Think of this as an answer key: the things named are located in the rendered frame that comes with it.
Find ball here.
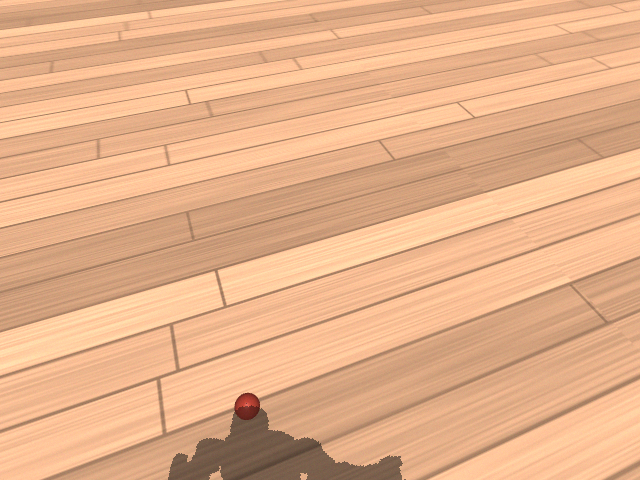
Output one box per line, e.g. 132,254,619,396
234,393,260,420

